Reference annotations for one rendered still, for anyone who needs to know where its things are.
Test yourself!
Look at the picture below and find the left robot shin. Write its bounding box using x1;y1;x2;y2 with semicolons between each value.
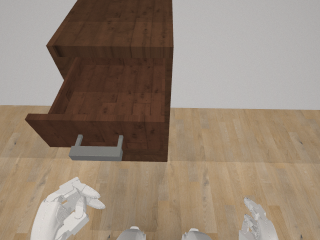
130;226;140;230

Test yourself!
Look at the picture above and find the robot right thigh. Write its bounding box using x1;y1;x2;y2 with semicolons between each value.
181;230;212;240

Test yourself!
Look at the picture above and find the handle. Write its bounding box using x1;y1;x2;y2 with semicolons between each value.
68;134;124;162

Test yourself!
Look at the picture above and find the cabinet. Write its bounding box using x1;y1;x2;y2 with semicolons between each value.
46;0;174;162

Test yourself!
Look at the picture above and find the drawer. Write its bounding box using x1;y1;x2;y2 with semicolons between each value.
25;57;166;149

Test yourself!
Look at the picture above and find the robot left hand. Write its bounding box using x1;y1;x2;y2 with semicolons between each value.
30;177;106;240

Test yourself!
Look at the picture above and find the robot right hand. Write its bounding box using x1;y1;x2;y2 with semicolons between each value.
239;197;279;240

